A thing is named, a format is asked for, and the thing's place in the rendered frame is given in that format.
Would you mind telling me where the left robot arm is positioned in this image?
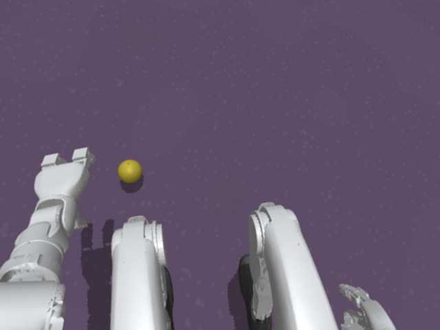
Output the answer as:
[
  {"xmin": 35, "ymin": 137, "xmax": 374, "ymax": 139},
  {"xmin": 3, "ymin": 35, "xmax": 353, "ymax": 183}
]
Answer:
[{"xmin": 0, "ymin": 195, "xmax": 78, "ymax": 330}]

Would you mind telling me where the right robot foot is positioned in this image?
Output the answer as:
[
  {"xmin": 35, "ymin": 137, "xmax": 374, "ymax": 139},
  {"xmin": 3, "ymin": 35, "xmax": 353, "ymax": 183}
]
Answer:
[{"xmin": 239, "ymin": 254, "xmax": 272, "ymax": 330}]

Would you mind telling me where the right robot hand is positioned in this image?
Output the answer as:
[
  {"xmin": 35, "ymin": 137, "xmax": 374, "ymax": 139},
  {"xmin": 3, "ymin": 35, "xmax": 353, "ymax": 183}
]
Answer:
[{"xmin": 338, "ymin": 284, "xmax": 396, "ymax": 330}]

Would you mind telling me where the left robot hand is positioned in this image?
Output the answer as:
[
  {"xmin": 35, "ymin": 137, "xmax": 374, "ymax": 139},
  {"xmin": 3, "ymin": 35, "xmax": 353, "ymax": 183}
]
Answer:
[{"xmin": 34, "ymin": 147, "xmax": 96, "ymax": 230}]

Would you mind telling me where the ball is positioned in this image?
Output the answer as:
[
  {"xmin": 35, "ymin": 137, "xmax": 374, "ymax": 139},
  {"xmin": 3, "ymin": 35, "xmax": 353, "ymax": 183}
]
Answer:
[{"xmin": 118, "ymin": 159, "xmax": 142, "ymax": 183}]

